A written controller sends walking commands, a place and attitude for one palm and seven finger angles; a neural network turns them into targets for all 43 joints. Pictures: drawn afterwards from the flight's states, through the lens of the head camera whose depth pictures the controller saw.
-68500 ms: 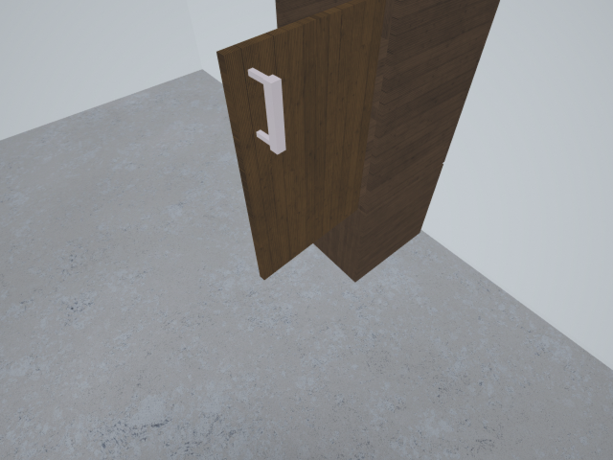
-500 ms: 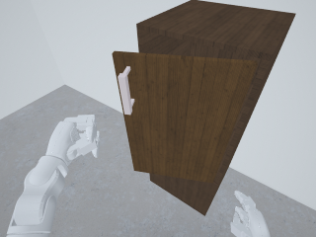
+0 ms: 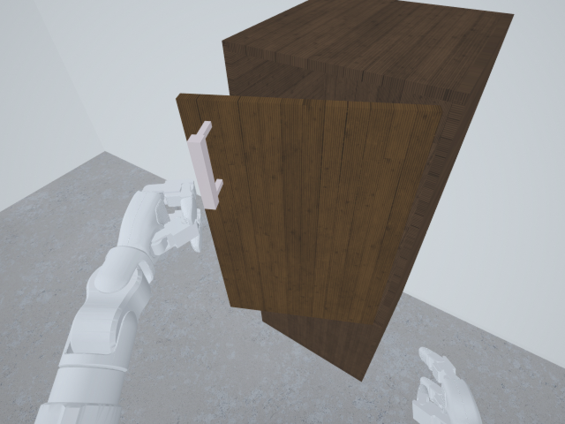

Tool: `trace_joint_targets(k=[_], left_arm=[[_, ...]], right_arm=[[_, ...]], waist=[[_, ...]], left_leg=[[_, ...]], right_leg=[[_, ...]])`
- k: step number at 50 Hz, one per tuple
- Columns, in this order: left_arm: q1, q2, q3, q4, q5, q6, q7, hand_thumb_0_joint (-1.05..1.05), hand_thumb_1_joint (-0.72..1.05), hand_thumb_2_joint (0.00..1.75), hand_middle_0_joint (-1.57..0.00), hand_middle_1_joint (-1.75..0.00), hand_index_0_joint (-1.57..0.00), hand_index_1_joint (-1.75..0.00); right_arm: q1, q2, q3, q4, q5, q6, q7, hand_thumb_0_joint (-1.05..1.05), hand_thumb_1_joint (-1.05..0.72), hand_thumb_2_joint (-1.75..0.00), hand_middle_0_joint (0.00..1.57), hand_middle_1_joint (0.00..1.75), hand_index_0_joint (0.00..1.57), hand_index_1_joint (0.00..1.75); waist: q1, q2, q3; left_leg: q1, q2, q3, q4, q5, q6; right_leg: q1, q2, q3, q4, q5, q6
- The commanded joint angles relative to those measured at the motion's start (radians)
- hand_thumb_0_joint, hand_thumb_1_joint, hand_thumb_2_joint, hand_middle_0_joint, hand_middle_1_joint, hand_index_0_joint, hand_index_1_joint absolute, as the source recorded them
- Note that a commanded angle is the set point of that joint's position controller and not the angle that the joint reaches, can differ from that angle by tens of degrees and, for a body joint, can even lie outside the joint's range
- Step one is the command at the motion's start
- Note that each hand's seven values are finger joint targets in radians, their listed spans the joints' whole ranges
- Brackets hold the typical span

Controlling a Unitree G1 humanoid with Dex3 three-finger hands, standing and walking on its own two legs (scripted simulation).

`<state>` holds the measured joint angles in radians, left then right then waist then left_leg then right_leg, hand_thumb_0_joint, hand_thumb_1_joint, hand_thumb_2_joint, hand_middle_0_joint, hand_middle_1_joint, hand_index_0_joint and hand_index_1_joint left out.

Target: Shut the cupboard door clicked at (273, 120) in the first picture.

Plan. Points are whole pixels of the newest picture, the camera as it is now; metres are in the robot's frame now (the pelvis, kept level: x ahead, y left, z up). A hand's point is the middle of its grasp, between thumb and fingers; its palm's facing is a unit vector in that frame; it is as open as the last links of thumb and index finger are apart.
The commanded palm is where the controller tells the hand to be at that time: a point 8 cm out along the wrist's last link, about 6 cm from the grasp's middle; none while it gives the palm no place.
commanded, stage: bring the fist close to the handle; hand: left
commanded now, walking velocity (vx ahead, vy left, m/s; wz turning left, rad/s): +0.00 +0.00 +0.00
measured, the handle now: (208, 166) +0.45 +0.15 +0.15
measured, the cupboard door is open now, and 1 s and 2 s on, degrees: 24 23 6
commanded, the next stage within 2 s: push the door shut along its arc in 0.56 s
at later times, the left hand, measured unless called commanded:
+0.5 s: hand (207, 212) +0.35 +0.13 +0.15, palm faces -0.05 -1.00 -0.04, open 3.1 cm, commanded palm +0.33 +0.18 +0.16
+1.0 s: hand (216, 193) +0.38 +0.12 +0.16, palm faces -0.13 -0.99 -0.03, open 3.1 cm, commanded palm +0.37 +0.17 +0.16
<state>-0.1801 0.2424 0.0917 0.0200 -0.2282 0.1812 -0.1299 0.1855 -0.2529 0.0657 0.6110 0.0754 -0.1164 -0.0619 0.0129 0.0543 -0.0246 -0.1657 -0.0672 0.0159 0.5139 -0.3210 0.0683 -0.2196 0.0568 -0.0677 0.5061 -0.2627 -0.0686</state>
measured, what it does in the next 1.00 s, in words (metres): stands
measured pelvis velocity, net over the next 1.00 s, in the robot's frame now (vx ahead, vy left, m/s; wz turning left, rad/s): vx -0.01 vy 0.00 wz -0.01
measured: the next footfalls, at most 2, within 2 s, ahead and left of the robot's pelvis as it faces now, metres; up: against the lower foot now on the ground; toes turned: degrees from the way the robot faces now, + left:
none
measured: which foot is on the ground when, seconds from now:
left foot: down 0.00-1.00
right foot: down 0.00-1.00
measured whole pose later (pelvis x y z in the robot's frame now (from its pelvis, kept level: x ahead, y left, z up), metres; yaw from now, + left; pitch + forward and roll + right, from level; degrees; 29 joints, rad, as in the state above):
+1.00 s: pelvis -0.01 +0.00 +0.00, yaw -1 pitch +0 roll +0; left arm -0.50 0.25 0.09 0.44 -0.21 0.10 -0.16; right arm 0.21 -0.25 0.07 0.61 0.08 -0.04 -0.06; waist -0.02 0.04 -0.02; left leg -0.19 -0.07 0.03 0.49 -0.30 0.08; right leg -0.25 0.05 -0.06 0.49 -0.24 -0.06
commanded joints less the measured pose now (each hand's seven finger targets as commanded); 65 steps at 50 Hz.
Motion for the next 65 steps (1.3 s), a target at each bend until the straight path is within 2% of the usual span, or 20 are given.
trace_joint_targets(k=[1,8,10,11,14,22,28,30,31,33,36,39,41,47,50,54,58,60,62,65], left_arm=[[-0.41,0.109,0.045,-0.161,0.001,-0.069,0.023,0.0,0.9,0.9,-1.3,-1.5,-1.3,-1.5],[-0.512,0.126,0.07,-0.057,0.012,-0.074,0.055,0.0,0.9,0.9,-1.3,-1.5,-1.3,-1.5],[-0.48,0.185,0.126,-0.043,0.015,-0.083,0.059,0.0,0.9,0.9,-1.3,-1.5,-1.3,-1.5],[-0.471,0.164,0.113,-0.062,0.014,-0.088,0.054,0.0,0.9,0.9,-1.3,-1.5,-1.3,-1.5],[-0.456,0.13,0.087,-0.045,0.009,-0.098,0.036,0.0,0.9,0.9,-1.3,-1.5,-1.3,-1.5],[-0.458,0.141,0.086,-0.123,0.004,-0.12,0.025,0.0,0.9,0.9,-1.3,-1.5,-1.3,-1.5],[-0.489,0.126,0.067,-0.078,0.003,-0.111,0.028,0.0,0.9,0.9,-1.3,-1.5,-1.3,-1.5],[-0.474,0.161,0.097,-0.078,0.006,-0.108,0.035,0.0,0.9,0.9,-1.3,-1.5,-1.3,-1.5],[-0.521,0.113,0.043,-0.103,0.007,-0.113,0.031,0.0,0.9,0.9,-1.3,-1.5,-1.3,-1.5],[-0.499,0.111,0.054,-0.065,0.002,-0.11,0.034,0.0,0.9,0.9,-1.3,-1.5,-1.3,-1.5],[-0.573,0.129,0.051,-0.025,0.005,-0.112,0.028,0.0,0.9,0.9,-1.3,-1.5,-1.3,-1.5],[-0.658,0.1,0.018,0.044,0.01,-0.113,0.018,0.0,0.9,0.9,-1.3,-1.5,-1.3,-1.5],[-0.687,0.169,0.073,0.084,0.01,-0.117,0.015,0.0,0.9,0.9,-1.3,-1.5,-1.3,-1.5],[-0.763,0.134,0.044,0.201,0.004,-0.157,-0.026,0.0,0.9,0.9,-1.3,-1.5,-1.3,-1.5],[-0.778,0.165,0.064,0.26,0.001,-0.175,-0.044,0.0,0.9,0.9,-1.3,-1.5,-1.3,-1.5],[-0.899,0.15,0.041,0.35,0.006,-0.205,-0.065,0.0,0.9,0.9,-1.3,-1.5,-1.3,-1.5],[-0.951,0.136,0.021,0.426,0.005,-0.239,-0.091,0.0,0.9,0.9,-1.3,-1.5,-1.3,-1.5],[-0.964,0.174,0.052,0.479,0.002,-0.257,-0.102,0.0,0.9,0.9,-1.3,-1.5,-1.3,-1.5],[-1.028,0.136,0.014,0.474,0.005,-0.285,-0.118,0.0,0.9,0.9,-1.3,-1.5,-1.3,-1.5],[-1.039,0.146,0.017,0.521,0.006,-0.312,-0.129,0.0,0.9,0.9,-1.3,-1.5,-1.3,-1.5]], right_arm=[[-0.135,-0.102,-0.039,-0.161,0.002,-0.032,0.0,0.0,-0.9,-0.9,0.2,0.3,0.2,0.3],[-0.127,-0.099,-0.037,-0.157,0.001,-0.001,0.004,0.0,-0.9,-0.9,0.2,0.3,0.2,0.3],[-0.116,-0.104,-0.042,-0.161,-0.003,0.008,0.005,0.0,-0.9,-0.9,0.2,0.3,0.2,0.3],[-0.125,-0.098,-0.039,-0.174,-0.002,0.011,0.008,0.0,-0.9,-0.9,0.2,0.3,0.2,0.3],[-0.118,-0.097,-0.039,-0.175,0.005,0.012,0.013,0.0,-0.9,-0.9,0.2,0.3,0.2,0.3],[-0.113,-0.102,-0.048,-0.186,0.005,0.001,0.009,0.0,-0.9,-0.9,0.2,0.3,0.2,0.3],[-0.115,-0.104,-0.046,-0.165,0.006,0.004,0.003,0.0,-0.9,-0.9,0.2,0.3,0.2,0.3],[-0.122,-0.107,-0.048,-0.17,0.005,0.008,-0.001,0.0,-0.9,-0.9,0.2,0.3,0.2,0.3],[-0.127,-0.1,-0.043,-0.171,0.007,0.007,0.001,0.0,-0.9,-0.9,0.2,0.3,0.2,0.3],[-0.12,-0.099,-0.042,-0.166,0.007,0.006,0.001,0.0,-0.9,-0.9,0.2,0.3,0.2,0.3],[-0.114,-0.108,-0.041,-0.157,0.004,0.015,-0.005,0.0,-0.9,-0.9,0.2,0.3,0.2,0.3],[-0.113,-0.105,-0.035,-0.148,0.004,0.021,-0.009,0.0,-0.9,-0.9,0.2,0.3,0.2,0.3],[-0.104,-0.111,-0.037,-0.146,0.002,0.029,-0.013,0.0,-0.9,-0.9,0.2,0.3,0.2,0.3],[-0.072,-0.111,-0.038,-0.142,0.002,0.027,-0.007,0.0,-0.9,-0.9,0.2,0.3,0.2,0.3],[-0.049,-0.124,-0.045,-0.137,0.001,0.028,-0.008,0.0,-0.9,-0.9,0.2,0.3,0.2,0.3],[-0.017,-0.13,-0.048,-0.112,0.002,0.02,-0.007,0.0,-0.9,-0.9,0.2,0.3,0.2,0.3],[0.016,-0.139,-0.053,-0.096,-0.001,0.008,-0.005,0.0,-0.9,-0.9,0.2,0.3,0.2,0.3],[0.041,-0.148,-0.059,-0.085,-0.005,0.007,-0.004,0.0,-0.9,-0.9,0.2,0.3,0.2,0.3],[0.046,-0.146,-0.059,-0.082,-0.005,-0.003,0.0,0.0,-0.9,-0.9,0.2,0.3,0.2,0.3],[0.072,-0.154,-0.064,-0.069,-0.009,-0.007,0.003,0.0,-0.9,-0.9,0.2,0.3,0.2,0.3]], waist=[[-0.009,-0.066,-0.194],[-0.006,-0.075,-0.211],[0.014,-0.09,-0.251],[0.018,-0.06,-0.273],[0.006,-0.076,-0.238],[0.001,-0.064,-0.271],[-0.018,-0.088,-0.208],[-0.004,-0.056,-0.206],[-0.02,-0.027,-0.22],[-0.016,-0.055,-0.206],[-0.033,-0.091,-0.194],[-0.045,-0.072,-0.177],[-0.034,-0.08,-0.21],[-0.041,-0.05,-0.247],[-0.042,-0.087,-0.245],[-0.075,-0.075,-0.235],[-0.084,-0.067,-0.274],[-0.078,-0.088,-0.273],[-0.092,-0.052,-0.302],[-0.092,-0.062,-0.313]], left_leg=[[0.021,0.059,-0.056,-0.062,0.263,-0.035],[0.003,0.053,-0.041,-0.061,0.273,-0.031],[0.0,0.053,-0.037,-0.061,0.295,-0.031],[0.003,0.05,-0.031,-0.064,0.314,-0.03],[-0.005,0.052,-0.025,-0.062,0.309,-0.031],[0.03,0.052,-0.027,-0.062,0.319,-0.026],[0.01,0.051,-0.032,-0.07,0.245,-0.023],[0.024,0.053,-0.032,-0.071,0.248,-0.024],[0.039,0.051,-0.034,-0.074,0.251,-0.025],[0.039,0.055,-0.045,-0.076,0.249,-0.03],[0.032,0.055,-0.048,-0.079,0.225,-0.024],[0.031,0.053,-0.058,-0.081,0.196,-0.025],[0.03,0.053,-0.056,-0.083,0.21,-0.023],[0.051,0.055,-0.061,-0.08,0.261,-0.03],[0.045,0.058,-0.061,-0.08,0.289,-0.031],[0.049,0.06,-0.069,-0.072,0.257,-0.028],[0.075,0.062,-0.077,-0.066,0.29,-0.03],[0.065,0.061,-0.075,-0.067,0.306,-0.031],[0.099,0.061,-0.078,-0.059,0.332,-0.032],[0.124,0.069,-0.088,-0.054,0.377,-0.041]], right_leg=[[0.081,-0.071,0.07,-0.06,0.244,0.041],[0.109,-0.075,0.086,-0.063,0.28,0.043],[0.16,-0.08,0.096,-0.06,0.319,0.044],[0.179,-0.082,0.097,-0.053,0.348,0.042],[0.158,-0.077,0.091,-0.058,0.364,0.046],[0.161,-0.076,0.092,-0.061,0.371,0.049],[0.115,-0.074,0.097,-0.085,0.275,0.054],[0.115,-0.075,0.098,-0.089,0.268,0.048],[0.104,-0.074,0.091,-0.084,0.264,0.046],[0.088,-0.065,0.077,-0.082,0.252,0.04],[0.076,-0.067,0.083,-0.088,0.225,0.045],[0.04,-0.065,0.079,-0.088,0.184,0.04],[0.068,-0.069,0.086,-0.087,0.194,0.038],[0.052,-0.065,0.075,-0.065,0.241,0.026],[0.061,-0.066,0.072,-0.065,0.269,0.026],[-0.01,-0.061,0.07,-0.061,0.225,0.025],[-0.03,-0.059,0.066,-0.048,0.237,0.022],[-0.016,-0.06,0.067,-0.049,0.251,0.021],[-0.042,-0.058,0.065,-0.036,0.265,0.019],[-0.06,-0.055,0.055,-0.028,0.274,0.017]])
